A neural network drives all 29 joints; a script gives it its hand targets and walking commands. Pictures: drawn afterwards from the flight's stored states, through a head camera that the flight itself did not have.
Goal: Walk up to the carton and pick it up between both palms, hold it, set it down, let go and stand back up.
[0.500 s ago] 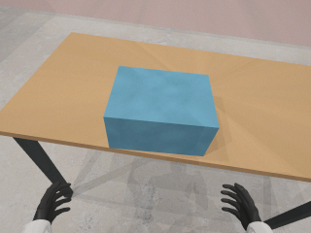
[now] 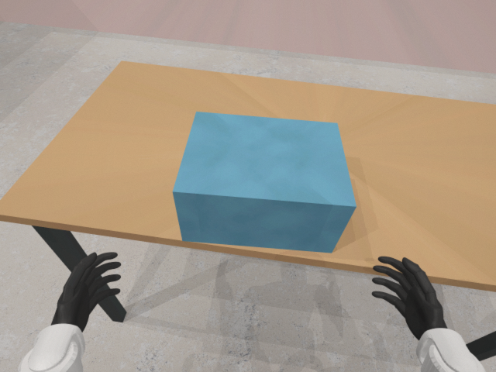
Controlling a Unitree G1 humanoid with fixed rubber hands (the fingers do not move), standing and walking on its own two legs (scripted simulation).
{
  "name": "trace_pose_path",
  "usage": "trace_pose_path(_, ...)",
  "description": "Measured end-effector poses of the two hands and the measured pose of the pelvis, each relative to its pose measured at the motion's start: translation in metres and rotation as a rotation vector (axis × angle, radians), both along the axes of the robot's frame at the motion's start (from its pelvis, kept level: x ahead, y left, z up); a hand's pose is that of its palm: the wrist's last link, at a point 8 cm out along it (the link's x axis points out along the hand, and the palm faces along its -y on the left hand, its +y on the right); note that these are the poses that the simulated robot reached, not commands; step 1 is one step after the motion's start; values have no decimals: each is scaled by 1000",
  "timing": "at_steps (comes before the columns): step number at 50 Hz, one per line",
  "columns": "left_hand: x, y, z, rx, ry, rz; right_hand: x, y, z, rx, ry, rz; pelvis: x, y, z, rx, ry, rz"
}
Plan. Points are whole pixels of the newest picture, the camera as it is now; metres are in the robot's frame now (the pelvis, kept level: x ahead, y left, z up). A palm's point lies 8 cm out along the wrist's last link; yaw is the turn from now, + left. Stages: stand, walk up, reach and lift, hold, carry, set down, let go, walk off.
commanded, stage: reach and lift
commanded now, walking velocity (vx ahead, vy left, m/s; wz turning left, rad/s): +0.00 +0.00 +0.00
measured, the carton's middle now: (262, 180) +0.45 -0.01 +0.03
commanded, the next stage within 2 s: none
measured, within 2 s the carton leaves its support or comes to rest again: neither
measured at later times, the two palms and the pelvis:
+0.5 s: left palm (86, 243) +0.26 +0.25 +0.08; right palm (421, 262) +0.26 -0.24 +0.08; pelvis +0.01 -0.01 +0.00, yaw +0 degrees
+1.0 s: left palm (97, 184) +0.34 +0.25 +0.12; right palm (425, 211) +0.33 -0.25 +0.12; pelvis +0.02 -0.01 +0.00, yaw -1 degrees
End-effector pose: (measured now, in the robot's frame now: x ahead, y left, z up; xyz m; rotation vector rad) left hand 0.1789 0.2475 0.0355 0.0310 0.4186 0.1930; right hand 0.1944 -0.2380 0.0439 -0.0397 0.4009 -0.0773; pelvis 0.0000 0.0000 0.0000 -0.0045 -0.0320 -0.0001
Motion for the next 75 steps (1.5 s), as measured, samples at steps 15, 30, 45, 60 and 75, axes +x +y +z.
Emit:
trace_pose_path(15,43,3,39,14,-143,-42,27,-4,29,24,-114,-5,8,-4,0,3,-1,-1)
trace_pose_path(30,105,0,62,20,-156,-65,88,-4,47,40,-158,25,20,-8,1,1,35,-10)
trace_pose_path(45,149,1,73,7,-144,-59,121,-15,67,31,-182,16,27,-12,0,1,49,-11)
trace_pose_path(60,190,5,102,-28,-145,-43,162,-18,89,27,-162,25,10,-11,-1,2,103,-16)
trace_pose_path(75,224,10,124,-29,-127,-33,212,-12,112,44,-141,-1,-4,-9,-4,-6,175,10)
